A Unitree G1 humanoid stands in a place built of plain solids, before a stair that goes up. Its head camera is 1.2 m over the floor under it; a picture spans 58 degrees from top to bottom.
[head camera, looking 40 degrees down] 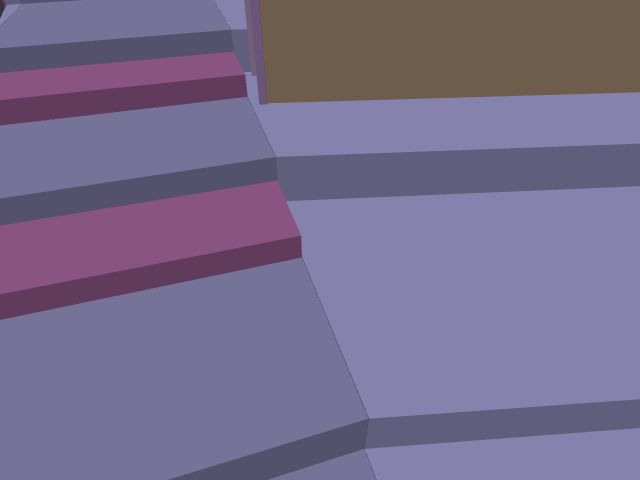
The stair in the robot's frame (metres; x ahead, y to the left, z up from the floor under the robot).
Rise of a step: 0.11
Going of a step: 0.49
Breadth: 1.16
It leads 17 degrees to the left of straight ahead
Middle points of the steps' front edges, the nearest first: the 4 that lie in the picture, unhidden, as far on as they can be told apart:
0.96 0.62 0.27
1.31 0.72 0.37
1.90 0.91 0.48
2.25 1.02 0.59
